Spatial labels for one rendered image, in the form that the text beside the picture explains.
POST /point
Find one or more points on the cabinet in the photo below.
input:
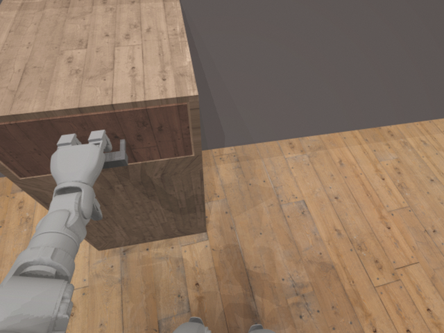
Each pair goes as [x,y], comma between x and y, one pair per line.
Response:
[63,57]

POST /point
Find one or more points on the robot left upper arm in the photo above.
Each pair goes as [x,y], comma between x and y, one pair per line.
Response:
[35,305]

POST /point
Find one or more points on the left robot shin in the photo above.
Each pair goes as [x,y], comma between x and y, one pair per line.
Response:
[196,320]

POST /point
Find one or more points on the left robot hand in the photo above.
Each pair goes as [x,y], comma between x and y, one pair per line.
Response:
[77,162]

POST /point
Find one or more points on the handle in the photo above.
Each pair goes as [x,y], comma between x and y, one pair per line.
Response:
[118,158]

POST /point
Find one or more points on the robot left forearm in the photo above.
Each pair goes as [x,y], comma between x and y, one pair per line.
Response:
[52,249]

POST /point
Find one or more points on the drawer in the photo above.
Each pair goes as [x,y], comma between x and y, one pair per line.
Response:
[151,133]

